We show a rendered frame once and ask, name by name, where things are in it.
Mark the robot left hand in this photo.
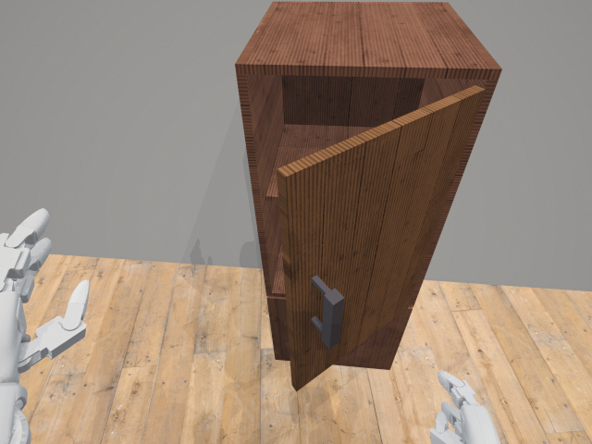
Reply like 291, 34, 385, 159
0, 208, 90, 383

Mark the cupboard door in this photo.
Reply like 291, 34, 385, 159
277, 85, 486, 392

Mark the handle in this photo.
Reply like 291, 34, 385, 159
311, 275, 345, 349

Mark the robot right hand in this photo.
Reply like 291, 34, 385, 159
430, 370, 500, 444

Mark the left robot forearm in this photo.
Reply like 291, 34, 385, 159
0, 382, 31, 444

